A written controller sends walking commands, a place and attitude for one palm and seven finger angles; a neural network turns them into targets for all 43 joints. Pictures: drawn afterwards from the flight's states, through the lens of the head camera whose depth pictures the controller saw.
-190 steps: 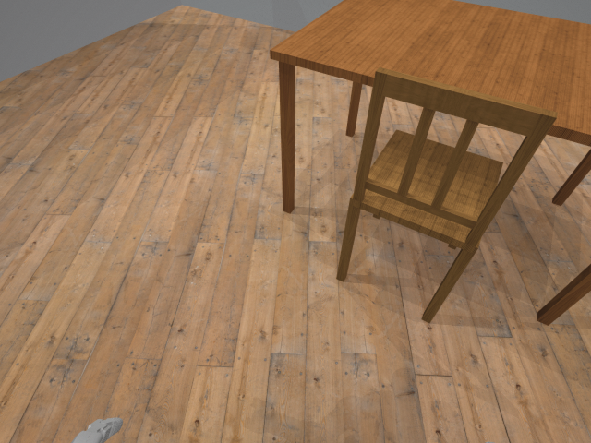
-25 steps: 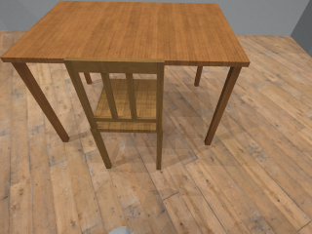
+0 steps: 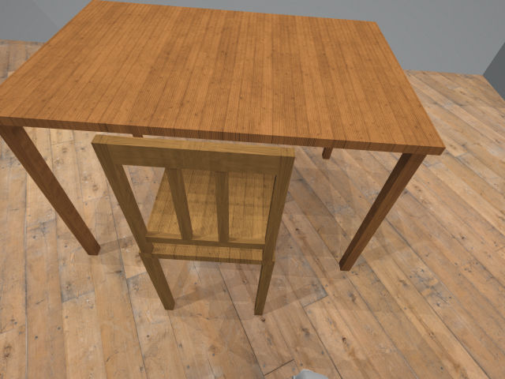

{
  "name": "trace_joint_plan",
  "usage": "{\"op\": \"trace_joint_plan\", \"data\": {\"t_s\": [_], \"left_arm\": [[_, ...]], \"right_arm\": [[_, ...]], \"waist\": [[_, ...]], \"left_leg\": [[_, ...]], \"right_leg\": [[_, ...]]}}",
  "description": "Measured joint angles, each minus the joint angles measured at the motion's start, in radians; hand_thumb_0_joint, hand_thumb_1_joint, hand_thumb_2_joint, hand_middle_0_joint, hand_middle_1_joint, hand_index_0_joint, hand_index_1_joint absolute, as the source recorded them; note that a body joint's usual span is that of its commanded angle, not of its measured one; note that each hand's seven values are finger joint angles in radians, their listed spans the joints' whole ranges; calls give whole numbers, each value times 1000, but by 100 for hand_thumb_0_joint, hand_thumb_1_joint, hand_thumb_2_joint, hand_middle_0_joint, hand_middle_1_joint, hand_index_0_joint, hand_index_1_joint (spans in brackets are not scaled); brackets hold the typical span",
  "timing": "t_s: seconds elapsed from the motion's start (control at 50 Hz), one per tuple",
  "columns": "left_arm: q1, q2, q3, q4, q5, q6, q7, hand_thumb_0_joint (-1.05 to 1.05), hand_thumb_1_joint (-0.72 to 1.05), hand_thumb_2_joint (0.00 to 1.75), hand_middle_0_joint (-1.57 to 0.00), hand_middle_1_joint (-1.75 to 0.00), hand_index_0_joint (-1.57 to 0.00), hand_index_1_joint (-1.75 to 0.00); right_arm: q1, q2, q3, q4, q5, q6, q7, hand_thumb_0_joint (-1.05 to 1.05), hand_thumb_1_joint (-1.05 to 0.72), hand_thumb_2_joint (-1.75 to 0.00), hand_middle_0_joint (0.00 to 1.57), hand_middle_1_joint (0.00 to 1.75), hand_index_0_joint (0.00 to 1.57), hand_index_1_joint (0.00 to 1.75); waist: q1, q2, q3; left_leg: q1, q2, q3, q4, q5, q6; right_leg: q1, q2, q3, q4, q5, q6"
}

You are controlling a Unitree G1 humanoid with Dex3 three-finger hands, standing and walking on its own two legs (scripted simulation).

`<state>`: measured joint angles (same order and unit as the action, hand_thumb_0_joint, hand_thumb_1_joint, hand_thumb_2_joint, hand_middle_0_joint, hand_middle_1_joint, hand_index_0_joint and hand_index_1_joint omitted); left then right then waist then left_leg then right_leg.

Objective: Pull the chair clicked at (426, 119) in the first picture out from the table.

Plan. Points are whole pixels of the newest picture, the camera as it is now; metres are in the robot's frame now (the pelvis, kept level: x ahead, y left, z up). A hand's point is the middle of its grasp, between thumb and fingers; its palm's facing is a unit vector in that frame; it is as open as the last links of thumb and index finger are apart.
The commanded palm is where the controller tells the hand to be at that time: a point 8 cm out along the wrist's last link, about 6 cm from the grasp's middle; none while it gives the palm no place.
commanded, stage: come to a stop and stand still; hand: left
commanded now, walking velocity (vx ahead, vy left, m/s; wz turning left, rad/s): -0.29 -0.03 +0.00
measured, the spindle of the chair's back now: (181, 205) +0.48 +0.19 -0.09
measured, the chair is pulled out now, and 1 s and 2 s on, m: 0.00 0.00 0.00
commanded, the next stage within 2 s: look again from close up in 1.02 s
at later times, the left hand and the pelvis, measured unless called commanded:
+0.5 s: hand out of the picture +0.07 +0.21 -0.19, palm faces +0.08 -0.97 -0.22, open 7.3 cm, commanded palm none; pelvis -0.01 +0.02 -0.02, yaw +2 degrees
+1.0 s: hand out of the picture -0.03 +0.24 -0.17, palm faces +0.01 -0.98 -0.21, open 7.3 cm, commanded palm none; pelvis -0.05 +0.07 +0.00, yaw +0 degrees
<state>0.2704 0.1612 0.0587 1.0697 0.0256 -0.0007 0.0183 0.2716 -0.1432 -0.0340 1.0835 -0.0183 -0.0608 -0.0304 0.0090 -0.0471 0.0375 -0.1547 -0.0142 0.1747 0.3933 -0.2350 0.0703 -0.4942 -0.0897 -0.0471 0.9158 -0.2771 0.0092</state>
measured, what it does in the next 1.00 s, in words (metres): steps on the spot: right foot, then left foot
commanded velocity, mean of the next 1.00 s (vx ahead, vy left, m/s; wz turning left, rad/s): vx -0.07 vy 0.03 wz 0.00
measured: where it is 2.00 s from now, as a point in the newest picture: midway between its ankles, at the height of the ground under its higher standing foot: outside the picture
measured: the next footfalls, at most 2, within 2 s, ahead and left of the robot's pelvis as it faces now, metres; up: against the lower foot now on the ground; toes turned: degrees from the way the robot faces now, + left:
right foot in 0.12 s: +0.12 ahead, -0.14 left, +0.00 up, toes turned -4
left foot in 0.48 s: +0.01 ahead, +0.13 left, +0.00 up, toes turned +3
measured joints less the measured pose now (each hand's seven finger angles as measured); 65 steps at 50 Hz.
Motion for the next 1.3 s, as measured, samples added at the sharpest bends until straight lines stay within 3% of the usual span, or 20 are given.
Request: {"op": "trace_joint_plan", "data": {"t_s": [0.12, 0.18, 0.22, 0.28, 0.34, 0.4, 0.46, 0.48, 0.5, 0.54, 0.6, 0.64, 0.68, 0.76, 0.84, 1.04, 1.3], "left_arm": [[-37, 11, -13, -6, -5, 3, 14, 1, 93, 90, -20, -30, -20, -30], [-57, -7, -20, -2, -5, -1, 20, 1, 93, 90, -20, -30, -20, -30], [-78, -12, -21, -8, -5, -1, 21, 1, 93, 90, -20, -30, -20, -30], [-111, -18, -15, -26, -3, 3, 28, 1, 93, 90, -20, -30, -20, -30], [-132, -20, -9, -45, 0, 12, 30, 0, 92, 90, -20, -30, -21, -30], [-139, -15, -4, -60, 5, 21, 30, 0, 91, 90, -20, -30, -21, -30], [-130, 0, -4, -67, 5, 29, 33, 0, 91, 90, -20, -30, -21, -30], [-117, 4, -11, -74, 0, 35, 40, 0, 91, 90, -20, -30, -21, -30], [-109, 12, -14, -77, -7, 44, 41, 0, 90, 90, -20, -30, -21, -30], [-78, 20, -16, -81, -13, 69, 35, 0, 90, 90, -20, -30, -21, -30], [-26, 24, -16, -85, -7, 90, 20, 0, 90, 90, -20, -30, -20, -30], [-5, 29, -17, -95, -8, 84, 13, 1, 90, 90, -20, -30, -20, -30], [8, 33, -18, -108, -8, 73, 9, 1, 90, 90, -20, -30, -20, -30], [29, 29, -19, -117, -6, 41, 11, 0, 90, 90, -20, -30, -20, -30], [52, -6, -48, -94, -8, 19, 9, 1, 90, 90, -20, -30, -20, -30], [30, -18, -66, -46, -13, 22, 9, 2, 93, 90, -20, -30, -20, -30], [19, -21, -73, 4, -17, 6, 12, 1, 92, 90, -20, -30, -20, -30]], "right_arm": [[32, 31, 9, 40, 2, 39, -4, 0, -92, -90, 20, 30, 20, 30], [15, 26, -6, 35, 12, 64, -3, 0, -92, -90, 20, 30, 20, 30], [0, 22, -15, 23, 15, 80, -4, 0, -92, -90, 20, 30, 20, 30], [-33, 14, -23, 8, 15, 99, -5, 0, -91, -90, 20, 30, 20, 30], [-64, -6, -33, -10, 13, 110, -4, 1, -92, -90, 20, 30, 20, 30], [-86, -25, -38, -33, 11, 108, 1, 1, -92, -90, 20, 30, 19, 30], [-90, -38, -36, -64, 14, 96, 6, 0, -92, -90, 20, 30, 19, 30], [-77, -45, -35, -90, 15, 89, 9, 0, -92, -90, 20, 30, 19, 30], [-67, -47, -35, -108, 12, 81, 8, 0, -92, -90, 20, 30, 19, 30], [-46, -52, -28, -141, 0, 87, 9, 0, -92, -90, 20, 30, 19, 30], [-26, -59, -16, -176, -9, 95, 10, 0, -92, -90, 20, 30, 19, 30], [-22, -58, -7, -190, -12, 92, 14, 0, -91, -90, 20, 30, 19, 30], [-20, -53, 3, -198, -14, 86, 17, 0, -91, -90, 20, 30, 19, 30], [-22, -41, 22, -197, -6, 75, 17, 0, -91, -90, 20, 30, 20, 30], [-24, -57, 15, -173, 6, 70, 9, 0, -94, -90, 20, 30, 20, 30], [56, -55, 39, -60, 1, 65, 13, 0, -92, -90, 20, 30, 20, 30], [51, -35, 54, 8, 3, 49, 9, 0, -91, -90, 20, 30, 19, 30]], "waist": [[-18, 11, 15], [-33, 61, 26], [-41, 76, 38], [-27, 73, 58], [-14, 68, 67], [-4, 56, 62], [-7, 38, 45], [-17, 39, 30], [-22, 28, 22], [-13, 26, -6], [-16, 56, -51], [-14, 69, -58], [-6, 76, -52], [12, 84, -27], [-13, 126, -2], [-25, 79, -15], [-26, 80, -15]], "left_leg": [[15, 8, -8, 101, -98, -37], [-30, 38, -39, 198, -150, -63], [-84, 34, -77, 319, -253, -80], [-167, 13, -128, 524, -323, -96], [-209, 9, -153, 595, -319, -111], [-200, 17, -158, 530, -293, -119], [-137, 28, -144, 343, -214, -119], [-105, 32, -134, 249, -155, -110], [-99, 20, -122, 236, -114, -79], [-92, 7, -97, 259, -122, -35], [-76, 1, -73, 232, -122, -8], [-74, -14, -64, 204, -99, 1], [-80, -30, -57, 180, -76, 11], [-116, -52, -39, 170, -50, 19], [-103, -46, -53, 111, -8, 8], [-55, -55, -49, 8, 47, 27], [-37, -62, -57, -32, 54, 27]], "right_leg": [[157, 18, -5, -343, 123, -1], [157, 45, -23, -331, 45, -21], [154, 44, -36, -333, 40, -28], [153, 36, -38, -359, 66, -30], [152, 26, -36, -390, 98, -20], [142, 15, -30, -404, 123, -5], [122, 2, -22, -386, 134, 18], [106, -4, -23, -355, 125, 26], [92, -18, -13, -311, 94, 22], [62, -1, 29, -185, -56, 2], [35, 50, 62, -4, -110, -18], [49, 67, 57, 30, -106, -23], [94, 76, 42, -32, -115, -26], [202, 91, 35, -289, -52, -47], [220, 100, 22, -359, 7, -44], [257, 97, 30, -441, 53, -37], [273, 93, 26, -470, 51, -32]]}}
